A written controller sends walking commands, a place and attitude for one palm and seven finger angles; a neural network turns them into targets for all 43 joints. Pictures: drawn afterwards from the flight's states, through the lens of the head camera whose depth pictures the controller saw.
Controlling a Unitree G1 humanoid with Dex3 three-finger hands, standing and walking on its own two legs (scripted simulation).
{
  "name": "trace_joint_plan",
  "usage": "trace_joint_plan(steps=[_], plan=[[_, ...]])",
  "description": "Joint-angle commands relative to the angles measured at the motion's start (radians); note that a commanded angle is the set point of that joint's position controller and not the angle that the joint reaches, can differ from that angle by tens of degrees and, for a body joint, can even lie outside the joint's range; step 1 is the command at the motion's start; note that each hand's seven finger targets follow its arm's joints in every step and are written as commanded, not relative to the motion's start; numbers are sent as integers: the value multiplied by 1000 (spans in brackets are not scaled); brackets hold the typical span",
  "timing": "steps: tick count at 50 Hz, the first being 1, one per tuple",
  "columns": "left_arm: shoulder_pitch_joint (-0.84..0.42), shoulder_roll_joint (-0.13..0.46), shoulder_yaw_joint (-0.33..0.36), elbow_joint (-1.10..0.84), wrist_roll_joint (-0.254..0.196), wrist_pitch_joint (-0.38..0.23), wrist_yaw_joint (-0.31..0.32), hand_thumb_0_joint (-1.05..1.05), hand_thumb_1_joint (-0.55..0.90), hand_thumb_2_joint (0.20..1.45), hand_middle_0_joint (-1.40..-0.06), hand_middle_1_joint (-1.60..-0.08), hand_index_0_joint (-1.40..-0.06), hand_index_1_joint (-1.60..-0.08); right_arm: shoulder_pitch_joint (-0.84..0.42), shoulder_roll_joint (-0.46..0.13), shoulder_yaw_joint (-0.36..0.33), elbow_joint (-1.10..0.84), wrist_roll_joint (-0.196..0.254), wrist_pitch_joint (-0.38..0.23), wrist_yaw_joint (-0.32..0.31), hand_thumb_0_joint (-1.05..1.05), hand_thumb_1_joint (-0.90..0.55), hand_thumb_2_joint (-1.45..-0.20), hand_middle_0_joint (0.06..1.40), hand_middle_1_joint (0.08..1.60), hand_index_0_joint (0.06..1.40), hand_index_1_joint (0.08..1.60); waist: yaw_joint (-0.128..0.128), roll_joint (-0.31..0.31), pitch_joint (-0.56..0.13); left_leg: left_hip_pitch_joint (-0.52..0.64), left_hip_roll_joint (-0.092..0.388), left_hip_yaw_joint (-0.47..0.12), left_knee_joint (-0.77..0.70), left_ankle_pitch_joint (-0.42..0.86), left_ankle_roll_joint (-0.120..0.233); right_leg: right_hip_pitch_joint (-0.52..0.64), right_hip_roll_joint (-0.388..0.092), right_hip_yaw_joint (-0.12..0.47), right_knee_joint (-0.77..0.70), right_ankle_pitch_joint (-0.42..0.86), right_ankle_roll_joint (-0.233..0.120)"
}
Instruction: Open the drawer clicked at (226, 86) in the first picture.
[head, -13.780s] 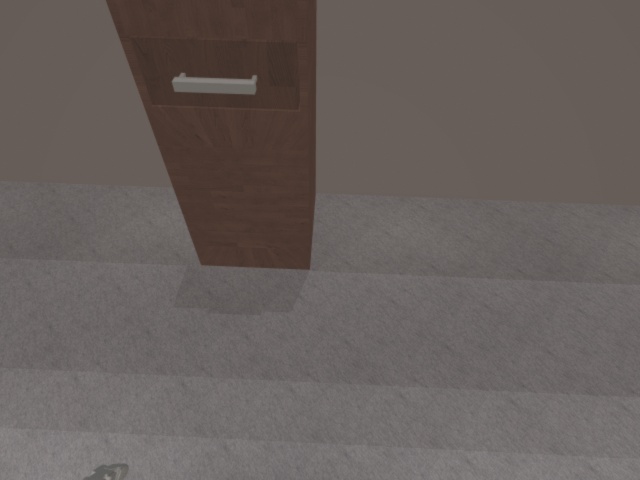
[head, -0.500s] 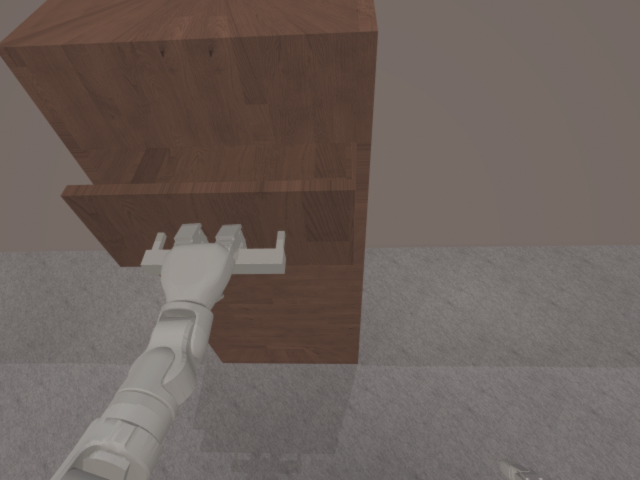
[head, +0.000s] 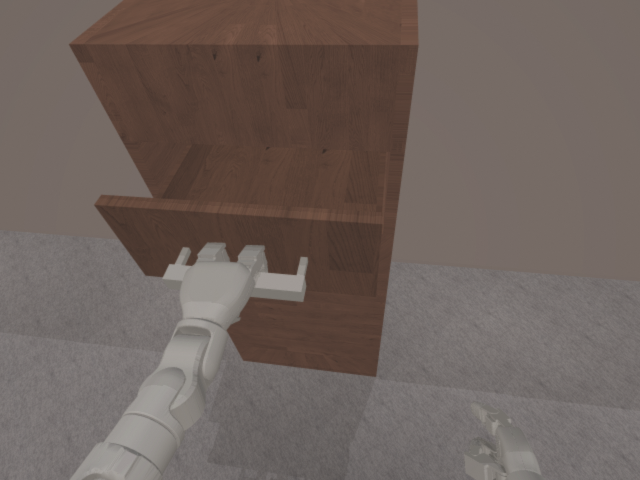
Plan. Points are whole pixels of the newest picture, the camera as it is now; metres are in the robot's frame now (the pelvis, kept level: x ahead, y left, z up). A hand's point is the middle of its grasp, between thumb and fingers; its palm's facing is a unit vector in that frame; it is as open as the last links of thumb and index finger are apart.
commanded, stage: pull the drawer open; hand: left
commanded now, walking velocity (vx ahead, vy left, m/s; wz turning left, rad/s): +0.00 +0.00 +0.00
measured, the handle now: (238, 270) +0.38 +0.17 +0.03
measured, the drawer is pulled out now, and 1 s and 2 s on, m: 0.14 0.30 0.29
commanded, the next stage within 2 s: open the thumb to release the handle in 1.08 s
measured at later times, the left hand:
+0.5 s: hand (214, 367) +0.24 +0.17 +0.01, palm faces +0.02 -0.13 -0.99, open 5.9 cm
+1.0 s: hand (191, 439) +0.16 +0.17 +0.01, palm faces +0.01 -0.18 -0.98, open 6.1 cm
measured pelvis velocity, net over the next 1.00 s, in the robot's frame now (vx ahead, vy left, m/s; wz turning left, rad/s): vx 0.00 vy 0.00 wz -0.08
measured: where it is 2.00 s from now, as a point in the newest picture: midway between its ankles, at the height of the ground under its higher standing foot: outside the picture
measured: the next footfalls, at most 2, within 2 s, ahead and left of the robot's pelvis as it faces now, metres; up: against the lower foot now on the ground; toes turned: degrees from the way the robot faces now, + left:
none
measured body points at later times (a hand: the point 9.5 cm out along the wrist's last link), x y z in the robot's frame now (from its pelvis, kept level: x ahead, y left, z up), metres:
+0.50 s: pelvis +0.00 +0.00 +0.00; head +0.02 -0.03 +0.45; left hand +0.24 +0.17 +0.07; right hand +0.16 -0.25 -0.12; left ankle -0.05 +0.13 -0.72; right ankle +0.01 -0.11 -0.72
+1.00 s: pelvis +0.00 +0.00 -0.01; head +0.02 -0.03 +0.43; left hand +0.15 +0.18 +0.07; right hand +0.21 -0.21 -0.10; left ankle -0.05 +0.13 -0.72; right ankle +0.01 -0.11 -0.72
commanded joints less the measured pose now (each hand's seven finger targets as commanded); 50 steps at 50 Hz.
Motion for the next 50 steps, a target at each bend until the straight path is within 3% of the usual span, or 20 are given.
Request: trace_joint_plan(steps=[1, 4, 6, 9, 10, 11, 16, 18, 21, 23, 26, 28, 30, 33, 39, 41, 45, 47, 48, 50], plan=[[-310, 119, 114, -210, 9, -46, 50, 0, 900, 900, -400, -1350, -400, -1350, -23, -116, -45, -114, -3, -38, -13, 0, -900, -900, 200, 300, 200, 300, -35, -103, -295, 43, -37, 36, -46, 401, 20, 215, 34, 28, -63, 379, -26], [-221, 87, 98, -244, -4, -52, 52, 0, 900, 900, -400, -1350, -400, -1350, -27, -113, -50, -127, -1, -44, -5, 0, -900, -900, 200, 300, 200, 300, -21, -79, -310, 34, -39, 43, -55, 386, 23, 242, 31, 35, -66, 378, -26], [-128, 116, 136, -263, -14, -54, 53, 0, 900, 900, -400, -1350, -400, -1350, -28, -122, -53, -135, -1, -46, -2, 0, -900, -900, 200, 300, 200, 300, -6, -108, -321, 18, -38, 44, -62, 394, 21, 278, 31, 42, -67, 395, -26], [37, 118, 169, -348, -32, -61, 56, 0, 900, 900, -400, -1350, -400, -1350, -44, -118, -57, -154, 3, -53, 8, 0, -900, -900, 200, 300, 200, 300, 14, -104, -301, -2, -37, 51, -74, 398, 22, 298, 30, 52, -65, 421, -25], [86, 100, 155, -386, -37, -60, 57, 0, 900, 900, -400, -1350, -400, -1350, -47, -118, -56, -162, 4, -56, 13, 0, -900, -900, 200, 300, 200, 300, 13, -105, -291, 0, -34, 53, -77, 396, 23, 293, 29, 48, -66, 412, -24], [130, 128, 186, -408, -35, -58, 62, 0, 900, 900, -400, -1350, -400, -1350, -54, -124, -57, -166, 4, -56, 16, 0, -900, -900, 200, 300, 200, 300, 20, -113, -289, -6, -33, 54, -77, 398, 20, 301, 30, 52, -68, 402, -26], [317, 112, 174, -576, -17, -37, 88, 0, 900, 900, -400, -1350, -400, -1350, -74, -122, -60, -187, 2, -60, 37, 0, -900, -900, 200, 300, 200, 300, 23, -58, -258, 16, -25, 56, -70, 419, 16, 259, 40, 51, -57, 367, -33], [342, 93, 148, -621, -12, -26, 98, 0, 900, 900, -400, -1350, -400, -1350, -76, -117, -61, -188, 0, -61, 43, 0, -900, -900, 200, 300, 200, 300, 10, -53, -243, 27, -23, 52, -58, 413, 19, 233, 44, 50, -51, 354, -32], [408, 112, 164, -676, -5, -20, 110, 0, 900, 900, -400, -1350, -400, -1350, -81, -116, -57, -192, -3, -63, 47, 0, -900, -900, 200, 300, 200, 300, 12, -58, -236, 38, -21, 45, -49, 415, 17, 224, 50, 50, -45, 348, -34], [447, 78, 127, -687, 0, -18, 110, 0, 900, 900, -400, -1350, -400, -1350, -90, -107, -52, -194, -5, -65, 52, 0, -900, -900, 200, 300, 200, 300, 4, -70, -205, 36, -20, 39, -40, 392, 20, 191, 51, 46, -41, 320, -30], [487, 117, 156, -742, 9, -28, 115, 0, 900, 900, -400, -1350, -400, -1350, -100, -105, -45, -202, -10, -68, 52, 0, -900, -900, 200, 300, 200, 300, 16, -57, -206, 48, -21, 34, -30, 404, 19, 193, 55, 56, -35, 329, -34], [555, 87, 129, -745, 10, -33, 110, 0, 900, 900, -400, -1350, -400, -1350, -106, -92, -35, -207, -12, -72, 59, 0, -900, -900, 200, 300, 200, 300, 16, -77, -188, 47, -22, 31, -15, 411, 20, 177, 53, 52, -24, 339, -29], [571, 101, 145, -746, 12, -40, 107, 0, 900, 900, -400, -1350, -400, -1350, -117, -90, -30, -208, -15, -71, 59, 0, -900, -900, 200, 300, 200, 300, 19, -100, -151, 29, -24, 31, -15, 361, 19, 159, 57, 59, -29, 301, -28], [645, 86, 126, -804, 12, -56, 102, 0, 900, 900, -400, -1350, -400, -1350, -115, -80, -24, -221, -19, -74, 71, 0, -900, -900, 200, 300, 200, 300, 28, -72, -164, 47, -22, 27, 1, 394, 19, 157, 57, 69, -18, 318, -32], [794, 119, 163, -864, 9, -82, 105, 0, 900, 900, -400, -1350, -400, -1350, -121, -78, -7, -245, -25, -74, 88, 0, -900, -900, 200, 300, 200, 300, 37, -74, -122, 10, -19, 24, 30, 379, 11, 123, 62, 95, -5, 313, -33], [851, 157, 208, -897, 5, -87, 121, 0, 900, 900, -400, -1350, -400, -1350, -123, -87, -6, -258, -25, -72, 88, 0, -900, -900, 200, 300, 200, 300, 49, -52, -148, 5, -14, 25, 37, 386, 5, 139, 63, 113, -3, 340, -37], [968, 138, 191, -942, 7, -95, 147, 0, 900, 900, -400, -1350, -400, -1350, -116, -89, -3, -274, -29, -71, 105, 0, -900, -900, 200, 300, 200, 300, 48, -32, -161, -10, -11, 22, 69, 406, 2, 99, 59, 128, 25, 332, -36], [1046, 150, 213, -954, 2, -96, 166, 0, 900, 900, -400, -1350, -400, -1350, -109, -88, -1, -283, -31, -73, 111, 0, -900, -900, 200, 300, 200, 300, 53, -50, -170, -19, -7, 18, 87, 416, 0, 90, 60, 142, 37, 341, -38], [1026, 141, 200, -949, 2, -95, 171, 0, 900, 900, -400, -1350, -400, -1350, -110, -92, -4, -276, -30, -67, 111, 0, -900, -900, 200, 300, 200, 300, 39, -54, -158, -33, -10, 16, 91, 400, 3, 81, 58, 134, 39, 351, -35], [1036, 152, 219, -954, 8, -96, 187, 0, 900, 900, -400, -1350, -400, -1350, -102, -93, -12, -281, -37, -69, 112, 0, -900, -900, 200, 300, 200, 300, 44, -63, -177, -41, -11, 14, 103, 379, 4, 64, 55, 141, 50, 324, -37]])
